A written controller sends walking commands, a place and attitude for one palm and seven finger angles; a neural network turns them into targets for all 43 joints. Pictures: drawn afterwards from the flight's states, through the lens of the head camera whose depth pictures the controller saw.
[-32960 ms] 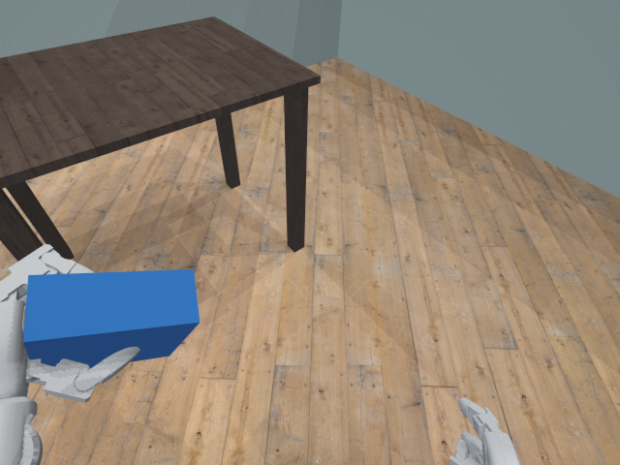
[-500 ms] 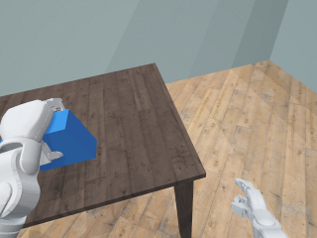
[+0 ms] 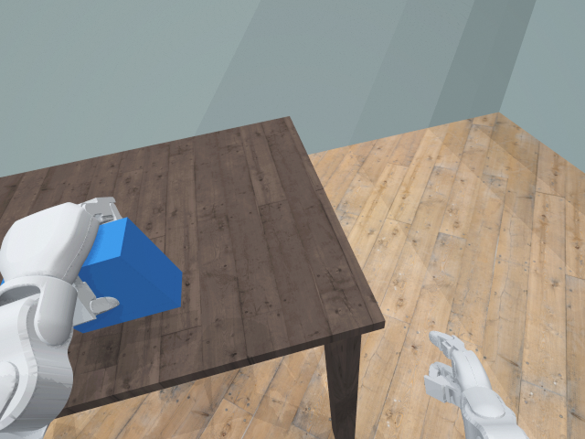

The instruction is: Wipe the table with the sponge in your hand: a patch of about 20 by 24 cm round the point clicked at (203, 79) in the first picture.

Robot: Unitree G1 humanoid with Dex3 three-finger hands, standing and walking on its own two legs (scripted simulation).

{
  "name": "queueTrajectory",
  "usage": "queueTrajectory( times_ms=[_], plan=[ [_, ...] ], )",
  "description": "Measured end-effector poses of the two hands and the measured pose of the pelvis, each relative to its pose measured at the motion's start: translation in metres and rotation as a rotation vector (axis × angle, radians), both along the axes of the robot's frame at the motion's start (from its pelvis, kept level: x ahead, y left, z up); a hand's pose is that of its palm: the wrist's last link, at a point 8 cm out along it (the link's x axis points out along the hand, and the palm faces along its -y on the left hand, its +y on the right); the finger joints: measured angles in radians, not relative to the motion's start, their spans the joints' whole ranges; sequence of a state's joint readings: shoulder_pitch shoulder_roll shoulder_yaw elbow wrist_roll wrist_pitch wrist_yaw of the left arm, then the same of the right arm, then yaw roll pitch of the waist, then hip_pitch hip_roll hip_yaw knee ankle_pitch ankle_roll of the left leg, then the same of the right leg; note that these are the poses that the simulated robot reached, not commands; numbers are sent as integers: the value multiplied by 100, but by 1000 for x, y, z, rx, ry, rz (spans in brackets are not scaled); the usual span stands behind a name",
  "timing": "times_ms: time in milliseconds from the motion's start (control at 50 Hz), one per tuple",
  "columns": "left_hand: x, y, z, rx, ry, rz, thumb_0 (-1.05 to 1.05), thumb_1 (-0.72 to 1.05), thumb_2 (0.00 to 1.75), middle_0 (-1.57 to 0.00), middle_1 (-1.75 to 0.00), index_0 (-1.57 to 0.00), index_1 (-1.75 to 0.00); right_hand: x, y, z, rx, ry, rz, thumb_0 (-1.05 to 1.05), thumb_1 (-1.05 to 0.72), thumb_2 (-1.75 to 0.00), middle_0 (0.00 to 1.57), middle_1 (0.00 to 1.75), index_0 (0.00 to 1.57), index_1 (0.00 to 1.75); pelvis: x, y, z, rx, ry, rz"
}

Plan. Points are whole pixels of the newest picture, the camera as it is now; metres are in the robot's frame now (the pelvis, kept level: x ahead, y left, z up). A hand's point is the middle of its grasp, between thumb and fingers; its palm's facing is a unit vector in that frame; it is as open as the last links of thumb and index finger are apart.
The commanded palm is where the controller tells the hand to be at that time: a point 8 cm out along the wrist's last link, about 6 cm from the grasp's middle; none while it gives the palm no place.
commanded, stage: bring the sponge back beside the body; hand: left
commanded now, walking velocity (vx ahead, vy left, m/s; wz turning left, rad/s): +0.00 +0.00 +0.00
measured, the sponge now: (114, 288) +0.23 +0.28 +0.13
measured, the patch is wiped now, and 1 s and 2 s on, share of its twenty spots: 1.00 1.00 1.00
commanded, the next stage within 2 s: step back with the hand held close in 1.22 s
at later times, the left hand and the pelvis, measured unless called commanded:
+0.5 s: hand (90, 290) +0.21 +0.27 +0.16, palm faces +0.12 -0.11 -0.99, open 9.4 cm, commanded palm +0.16 +0.28 +0.23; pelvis +0.00 -0.01 +0.00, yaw +0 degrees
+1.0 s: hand (86, 312) +0.19 +0.27 +0.15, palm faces +0.10 -0.11 -0.99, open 9.4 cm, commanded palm +0.15 +0.28 +0.22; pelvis -0.01 -0.01 +0.00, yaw +0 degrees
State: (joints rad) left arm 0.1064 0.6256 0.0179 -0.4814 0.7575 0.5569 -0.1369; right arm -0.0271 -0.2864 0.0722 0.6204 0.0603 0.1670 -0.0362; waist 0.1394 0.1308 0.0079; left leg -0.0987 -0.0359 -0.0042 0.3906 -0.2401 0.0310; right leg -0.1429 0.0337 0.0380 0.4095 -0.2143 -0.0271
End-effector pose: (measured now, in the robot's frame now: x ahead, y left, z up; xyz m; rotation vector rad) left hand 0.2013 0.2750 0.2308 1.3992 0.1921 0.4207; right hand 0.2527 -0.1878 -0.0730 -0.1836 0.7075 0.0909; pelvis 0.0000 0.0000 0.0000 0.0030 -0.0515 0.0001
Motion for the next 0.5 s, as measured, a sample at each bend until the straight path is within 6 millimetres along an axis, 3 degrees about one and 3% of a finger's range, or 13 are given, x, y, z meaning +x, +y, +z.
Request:
queueTrajectory(
  times_ms=[500],
  plan=[
    [-20,-4,-19,4,59,11,-1,-48,106,-78,-139,-82,-140,-8,-15,1,-19,-14,-21,2,-90,-90,20,30,20,30,-4,-8,-1,0,-15,-1]
  ],
)
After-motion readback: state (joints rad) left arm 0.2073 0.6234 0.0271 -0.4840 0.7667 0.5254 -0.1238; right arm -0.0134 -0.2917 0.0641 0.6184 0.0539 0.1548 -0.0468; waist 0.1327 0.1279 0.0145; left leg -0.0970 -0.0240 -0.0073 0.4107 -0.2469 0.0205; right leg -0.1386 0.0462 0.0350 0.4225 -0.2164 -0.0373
